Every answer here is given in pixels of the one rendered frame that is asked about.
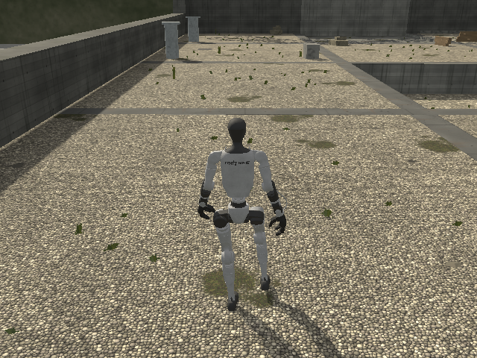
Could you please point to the robot right thigh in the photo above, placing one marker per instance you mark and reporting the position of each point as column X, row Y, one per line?
column 257, row 219

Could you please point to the robot left hand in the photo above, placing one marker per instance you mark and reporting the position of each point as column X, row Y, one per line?
column 207, row 208

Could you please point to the robot left upper arm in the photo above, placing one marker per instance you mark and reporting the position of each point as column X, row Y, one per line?
column 214, row 157

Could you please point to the robot right hand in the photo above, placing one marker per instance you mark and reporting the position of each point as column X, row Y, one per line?
column 281, row 225

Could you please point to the robot left shin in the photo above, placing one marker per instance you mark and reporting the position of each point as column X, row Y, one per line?
column 229, row 277

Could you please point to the right robot forearm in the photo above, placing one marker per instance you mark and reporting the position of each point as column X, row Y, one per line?
column 275, row 202

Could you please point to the robot right upper arm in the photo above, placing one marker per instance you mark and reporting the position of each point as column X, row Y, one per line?
column 264, row 168

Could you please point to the left robot forearm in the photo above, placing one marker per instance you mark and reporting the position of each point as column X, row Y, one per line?
column 204, row 196

